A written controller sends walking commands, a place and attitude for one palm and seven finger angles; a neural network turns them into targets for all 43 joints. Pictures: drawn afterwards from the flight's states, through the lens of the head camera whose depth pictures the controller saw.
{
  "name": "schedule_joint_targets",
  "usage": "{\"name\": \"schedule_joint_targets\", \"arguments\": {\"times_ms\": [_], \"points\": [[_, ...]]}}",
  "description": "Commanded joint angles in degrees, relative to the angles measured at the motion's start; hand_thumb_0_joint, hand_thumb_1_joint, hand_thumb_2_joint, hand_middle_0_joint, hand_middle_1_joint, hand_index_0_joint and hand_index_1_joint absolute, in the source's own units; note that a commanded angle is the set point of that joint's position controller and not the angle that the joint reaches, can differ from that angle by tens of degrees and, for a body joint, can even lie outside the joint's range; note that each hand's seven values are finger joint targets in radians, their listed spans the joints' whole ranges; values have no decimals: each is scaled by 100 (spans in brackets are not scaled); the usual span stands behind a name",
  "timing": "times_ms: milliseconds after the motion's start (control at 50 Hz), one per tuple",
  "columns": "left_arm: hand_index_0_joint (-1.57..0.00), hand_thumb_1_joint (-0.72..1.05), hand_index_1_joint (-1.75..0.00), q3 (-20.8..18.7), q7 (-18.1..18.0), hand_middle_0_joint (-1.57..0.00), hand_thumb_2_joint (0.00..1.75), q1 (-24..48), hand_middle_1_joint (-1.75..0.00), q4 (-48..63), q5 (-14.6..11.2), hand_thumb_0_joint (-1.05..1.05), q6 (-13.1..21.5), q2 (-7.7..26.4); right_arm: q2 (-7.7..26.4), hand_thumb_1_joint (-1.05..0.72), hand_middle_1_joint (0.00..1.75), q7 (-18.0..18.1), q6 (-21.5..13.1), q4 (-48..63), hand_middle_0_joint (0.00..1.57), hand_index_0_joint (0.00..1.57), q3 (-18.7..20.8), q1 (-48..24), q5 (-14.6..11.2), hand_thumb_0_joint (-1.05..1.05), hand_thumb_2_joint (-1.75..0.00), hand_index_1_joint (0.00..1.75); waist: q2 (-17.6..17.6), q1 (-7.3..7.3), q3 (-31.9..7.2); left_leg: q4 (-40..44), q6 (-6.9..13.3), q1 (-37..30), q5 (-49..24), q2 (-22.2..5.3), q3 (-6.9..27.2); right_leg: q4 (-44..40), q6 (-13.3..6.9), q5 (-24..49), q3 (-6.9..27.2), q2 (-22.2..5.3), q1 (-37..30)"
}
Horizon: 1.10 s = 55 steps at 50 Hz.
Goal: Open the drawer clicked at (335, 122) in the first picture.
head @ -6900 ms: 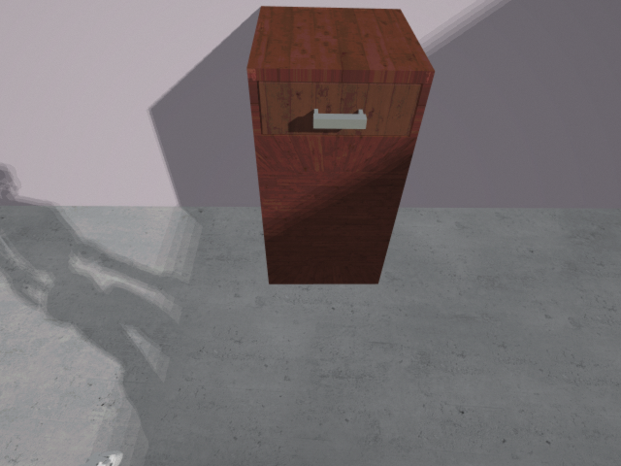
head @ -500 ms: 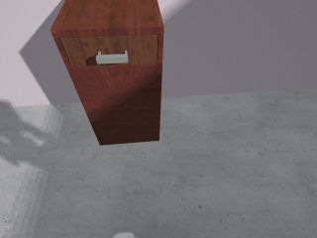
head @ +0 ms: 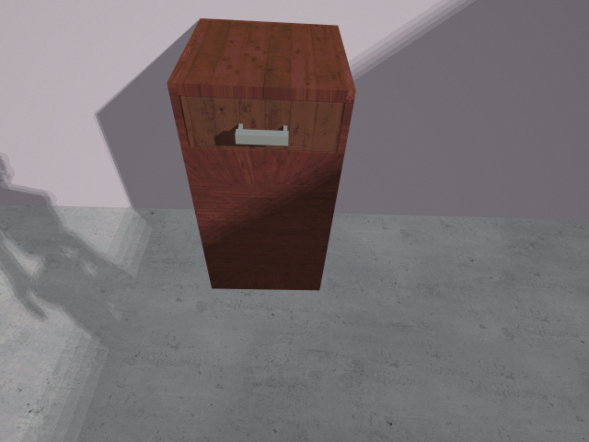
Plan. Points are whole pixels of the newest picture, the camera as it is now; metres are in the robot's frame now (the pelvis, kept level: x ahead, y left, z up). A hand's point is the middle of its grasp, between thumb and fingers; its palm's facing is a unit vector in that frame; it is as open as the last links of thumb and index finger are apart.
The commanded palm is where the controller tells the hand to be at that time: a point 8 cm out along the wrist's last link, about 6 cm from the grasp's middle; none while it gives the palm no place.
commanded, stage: take the last steps up to it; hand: left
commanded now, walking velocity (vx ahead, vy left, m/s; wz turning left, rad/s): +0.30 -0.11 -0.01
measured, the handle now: (262, 132) +0.81 +0.12 -0.02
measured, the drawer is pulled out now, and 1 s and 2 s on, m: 0.00 0.00 0.00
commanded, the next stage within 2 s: come to a stop and stand still in 0.78 s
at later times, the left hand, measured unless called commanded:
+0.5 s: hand out of the picture +0.00 +0.06 -0.16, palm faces +0.14 -0.98 -0.16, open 7.4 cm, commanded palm none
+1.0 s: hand (230, 356) +0.31 +0.13 -0.18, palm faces +0.13 -0.97 -0.19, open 7.4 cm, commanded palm none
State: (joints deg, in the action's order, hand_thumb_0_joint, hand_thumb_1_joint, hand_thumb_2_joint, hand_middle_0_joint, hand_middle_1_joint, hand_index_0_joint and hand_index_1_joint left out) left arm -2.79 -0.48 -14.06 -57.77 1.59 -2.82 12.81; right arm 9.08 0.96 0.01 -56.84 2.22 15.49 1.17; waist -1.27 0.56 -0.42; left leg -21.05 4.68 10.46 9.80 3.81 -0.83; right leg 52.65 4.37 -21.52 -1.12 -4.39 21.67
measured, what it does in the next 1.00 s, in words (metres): walks ahead: right foot, then left foot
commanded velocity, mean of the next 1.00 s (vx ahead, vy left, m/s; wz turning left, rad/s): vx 0.17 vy -0.06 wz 0.02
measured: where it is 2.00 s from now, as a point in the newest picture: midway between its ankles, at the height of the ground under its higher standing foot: outside the picture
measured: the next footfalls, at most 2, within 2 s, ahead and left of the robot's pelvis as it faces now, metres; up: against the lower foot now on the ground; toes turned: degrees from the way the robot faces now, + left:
right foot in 0.20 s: +0.04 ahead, -0.15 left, +0.00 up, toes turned -4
left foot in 0.72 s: +0.31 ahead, +0.04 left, +0.00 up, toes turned +9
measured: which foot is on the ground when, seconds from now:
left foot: down 0.00-0.20, up 0.22-0.70, down 0.72-1.00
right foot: up 0.00-0.18, down 0.20-0.74, up 0.76-1.00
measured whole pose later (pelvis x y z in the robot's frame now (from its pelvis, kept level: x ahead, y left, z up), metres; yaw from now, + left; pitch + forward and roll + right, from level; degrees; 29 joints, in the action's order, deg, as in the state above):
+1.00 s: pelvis +0.28 -0.05 +0.00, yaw +2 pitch -2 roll +1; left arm -3.1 -1.8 -15.0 -59.9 1.5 1.0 9.6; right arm 8.7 2.2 -4.0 -59.2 2.5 11.9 0.4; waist -2.5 -1.4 0.9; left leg -24.0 3.3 8.5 14.0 1.2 -7.5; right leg 53.7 1.9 -13.2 -1.4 -6.3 29.0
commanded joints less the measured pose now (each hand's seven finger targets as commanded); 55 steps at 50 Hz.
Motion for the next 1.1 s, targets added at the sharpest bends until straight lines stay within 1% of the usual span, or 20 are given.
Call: {"name": "schedule_joint_targets", "arguments": {"times_ms": [0, 80, 140, 160, 180, 200, 240, 280, 340, 560, 620, 660, 680, 700, 720, 740, 780, 860, 940, 1080], "points": [[-20, 90, -30, -36, 68, -20, 90, 283, -30, 430, 4, 0, 187, 234, 1076, -90, 30, 74, -98, 60, 20, 20, 240, 481, 66, 0, -90, 30, 736, 242, 446, 1337, 627, -77, 2328, -1967, 2257, -681, -184, -325, 24, -48, 513], [-20, 90, -30, -36, 106, -20, 90, -20, -30, 278, -24, 0, 246, 125, 1101, -90, 30, 57, -103, -63, 20, 20, 254, 436, 72, 0, -90, 30, 783, 98, 463, 1233, 487, 557, 2398, -1781, 2054, -1589, -295, -268, -160, 189, -453], [-20, 90, -30, -69, 91, -20, 90, -852, -30, -93, -24, 0, 342, 85, 925, -90, 30, 45, -84, -183, 20, 20, 230, 370, 40, 0, -90, 30, 436, -250, 344, 411, 95, 1302, 2391, -1241, 1385, -3093, -367, 376, -307, 287, -2003], [-20, 90, -30, -131, 40, -20, 90, -1131, -30, -200, 10, 0, 398, 315, 643, -90, 30, 32, -102, -179, 20, 20, 178, 416, 8, 0, -90, 30, -234, -353, 304, -532, -126, 2058, 2291, -866, 924, -3563, -577, -425, 481, -317, -2683], [-20, 90, -30, -216, -36, -20, 90, -1367, -30, -247, 38, 0, 414, 747, 285, -90, 30, 14, -134, -37, 20, 20, 77, 297, -42, 0, -90, 30, -1586, -500, 467, -1961, -361, 3056, 2162, -242, -7, -4453, -1044, -1773, 2133, -1468, -2956], [-20, 90, -30, -226, -74, -20, 90, -1504, -30, -215, -44, 0, 402, 806, 601, -90, 30, -29, -129, 151, 20, 20, 139, -182, 48, 0, -90, 30, -1123, -628, 854, -2929, -344, 3214, 2186, -490, 42, -4944, -1410, -2508, 2735, -1965, -2094], [-20, 90, -30, -164, -89, -20, 90, -1042, -30, -233, -78, 0, 507, 428, 628, -90, 30, -95, -72, 10, 20, 20, 223, -141, 85, 0, -90, 30, -770, -277, 1216, -3702, -357, 3123, 1367, -766, 148, -5029, -1326, -1998, 2289, -1605, -1414], [-20, 90, -30, -40, -85, -20, 90, -879, -30, -262, -85, 0, 576, 35, 459, -90, 30, -137, -15, -202, 20, 20, 245, 198, 84, 0, -90, 30, -222, -8, 1250, -4050, -435, 2827, 728, -885, 85, -4860, -1167, -812, 1288, -1183, -1187], [-20, 90, -30, 36, -80, -20, 90, -1149, -30, -392, -88, 0, 688, -120, 295, -90, 30, -149, -12, -300, 20, 20, 238, 354, 84, 0, -90, 30, -314, 25, 1004, -4286, -551, 2829, 141, -877, -44, -4665, -1076, 721, 526, -828, -1491], [-20, 90, -30, 103, -204, -20, 90, -2318, -30, -972, 3, 0, 787, -210, 78, -90, 30, -186, -173, 192, 20, 20, 90, -1343, 24, 0, -90, 30, -335, -369, 1010, -2715, -414, 3154, 273, -800, -541, -3880, -1346, 4601, 366, -927, -2710], [-20, 90, -30, 71, -217, -20, 90, -2255, -30, -1013, 4, 0, 772, -89, 43, -90, 30, -150, -274, 148, 20, 20, 54, -1204, 11, 0, -90, 30, -496, -230, 675, -1747, -207, 2024, 497, -402, -888, -3163, -1256, 6197, 113, -832, -2811], [-20, 90, -30, 59, -207, -20, 90, -2097, -30, -1007, -50, 0, 797, 33, 226, -90, 30, -35, -341, -211, 20, 20, 100, -62, 31, 0, -90, 30, -515, 319, 13, -958, -34, 314, -158, -62, -1000, -1672, -1014, 6945, -107, -626, -2432], [-20, 90, -30, 51, -176, -20, 90, -2011, -30, -953, -92, 0, 800, -18, 592, -90, 30, 10, -356, -420, 20, 20, 182, 830, 62, 0, -90, 30, -283, 686, -540, -919, 157, -1257, -956, -659, -344, -504, -848, 5360, -213, -443, -1350], [-20, 90, -30, 86, -139, -20, 90, -2205, -30, -805, -197, 0, 796, -345, 1173, -90, 30, 75, -379, -531, 20, 20, 316, 1497, 124, 0, -90, 30, 865, 764, -1340, -919, 929, -2866, -2382, -2427, 1896, 1336, -597, 1361, -533, 314, 407], [-20, 90, -30, 120, -144, -20, 90, -2024, -30, -657, -194, 0, 778, -356, 1339, -90, 30, 103, -308, -566, 20, 20, 322, 1628, -23, 0, -90, 30, 806, 630, -1495, -197, 1330, -2667, -3074, -3133, 2862, 2440, -668, -994, -14, 500, 787], [-20, 90, -30, 52, -167, -20, 90, -1742, -30, -638, -151, 0, 701, -238, 1196, -90, 30, 93, -285, -479, 20, 20, 304, 1055, -70, 0, -90, 30, 243, 435, -805, 159, 1290, -1696, -1973, -3049, 2325, 2686, -714, -839, 187, 194, 855], [-20, 90, -30, 30, -77, -20, 90, -1267, -30, -556, -72, 0, 616, -363, 580, -90, 30, 117, -394, -270, 20, 20, 152, 234, -47, 0, -90, 30, 129, 131, 480, 611, 863, -161, -1546, -2585, 1569, 2348, -516, -82, 210, -217, 1046], [-20, 90, -30, -1, -28, -20, 90, -1605, -30, -564, -8, 0, 377, -613, 293, -90, 30, 82, -491, -282, 20, 20, 13, 82, -53, 0, -90, 30, 633, -279, 419, 724, 506, 676, -2272, -1876, 169, 1368, -346, 405, 2, -267, 324], [-20, 90, -30, 27, -104, -20, 90, -1273, -30, -363, -21, 0, 241, -571, 320, -90, 30, 128, -409, -61, 20, 20, -11, -123, -36, 0, -90, 30, 721, -316, 376, 358, 323, 606, -4102, -1689, -247, -157, -210, 1053, -132, -136, -54], [-20, 90, -30, -107, -114, -20, 90, -331, -30, 229, -21, 0, 164, 142, 862, -90, 30, 154, 0, -38, 20, 20, 245, -35, 32, 0, -90, 30, 1182, -134, 529, -519, 251, -173, -4143, -1930, 174, -1365, -377, 701, -240, 92, -111]]}}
